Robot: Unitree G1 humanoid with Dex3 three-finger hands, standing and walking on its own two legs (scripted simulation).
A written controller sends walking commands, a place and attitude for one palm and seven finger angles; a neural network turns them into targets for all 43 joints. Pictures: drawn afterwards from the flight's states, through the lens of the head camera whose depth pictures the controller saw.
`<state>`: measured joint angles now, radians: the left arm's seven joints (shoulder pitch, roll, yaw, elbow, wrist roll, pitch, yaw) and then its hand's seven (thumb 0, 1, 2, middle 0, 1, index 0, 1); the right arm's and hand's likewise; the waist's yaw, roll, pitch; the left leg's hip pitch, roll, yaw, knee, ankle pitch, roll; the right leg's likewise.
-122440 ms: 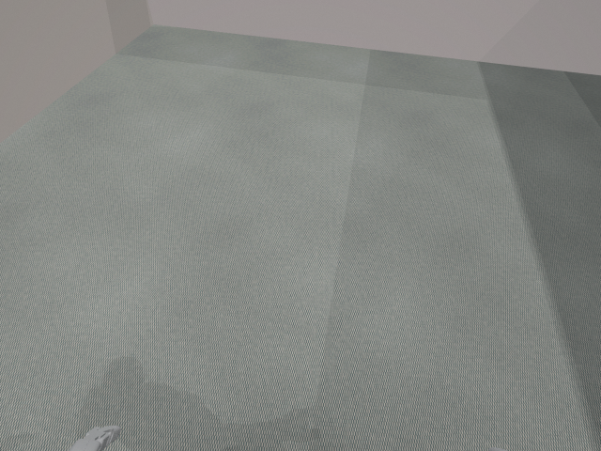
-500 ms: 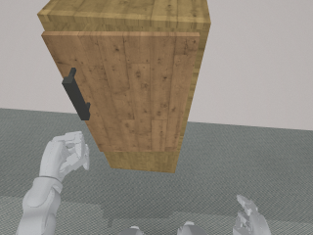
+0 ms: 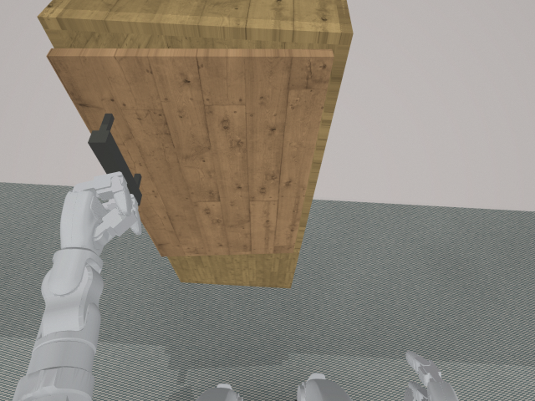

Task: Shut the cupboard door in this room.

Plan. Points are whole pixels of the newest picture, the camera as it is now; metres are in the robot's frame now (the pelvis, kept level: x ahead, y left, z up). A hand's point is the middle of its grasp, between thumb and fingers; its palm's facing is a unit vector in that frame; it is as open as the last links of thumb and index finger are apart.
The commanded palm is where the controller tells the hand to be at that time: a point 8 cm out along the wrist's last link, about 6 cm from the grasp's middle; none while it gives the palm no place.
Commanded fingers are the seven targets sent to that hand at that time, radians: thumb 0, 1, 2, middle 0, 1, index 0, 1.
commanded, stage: bring the fist close to the handle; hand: left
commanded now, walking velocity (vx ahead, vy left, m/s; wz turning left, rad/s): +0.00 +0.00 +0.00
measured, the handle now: (121, 162) +0.46 +0.26 +0.06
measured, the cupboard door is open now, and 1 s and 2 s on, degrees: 5 2 0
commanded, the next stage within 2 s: push the door shut along its arc in 0.52 s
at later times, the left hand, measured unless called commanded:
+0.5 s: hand (130, 213) +0.37 +0.22 +0.06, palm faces +0.09 -1.00 -0.02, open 3.1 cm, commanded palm +0.34 +0.27 +0.06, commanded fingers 0.00 0.90 0.90 -1.30 -1.50 -1.30 -1.50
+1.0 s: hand (138, 185) +0.41 +0.22 +0.07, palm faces +0.00 -1.00 -0.04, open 3.1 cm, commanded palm +0.39 +0.26 +0.06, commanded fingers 0.00 0.90 0.90 -1.30 -1.50 -1.30 -1.50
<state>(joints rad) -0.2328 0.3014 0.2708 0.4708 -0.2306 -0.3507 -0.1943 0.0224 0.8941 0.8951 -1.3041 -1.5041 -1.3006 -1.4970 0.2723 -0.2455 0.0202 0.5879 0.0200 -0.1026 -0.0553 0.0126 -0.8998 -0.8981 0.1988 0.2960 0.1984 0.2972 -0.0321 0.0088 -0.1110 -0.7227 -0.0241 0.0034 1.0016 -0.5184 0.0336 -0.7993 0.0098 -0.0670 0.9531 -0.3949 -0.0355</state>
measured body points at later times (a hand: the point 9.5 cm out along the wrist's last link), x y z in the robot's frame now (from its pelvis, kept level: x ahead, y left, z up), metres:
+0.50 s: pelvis -0.01 +0.00 +0.00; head +0.06 +0.01 +0.45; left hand +0.35 +0.27 +0.07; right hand +0.10 -0.26 -0.10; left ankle -0.02 +0.10 -0.68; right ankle +0.04 -0.10 -0.68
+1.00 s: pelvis -0.01 +0.00 +0.00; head +0.08 +0.01 +0.44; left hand +0.41 +0.27 +0.07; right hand +0.08 -0.26 -0.11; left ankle -0.02 +0.10 -0.68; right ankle +0.04 -0.10 -0.68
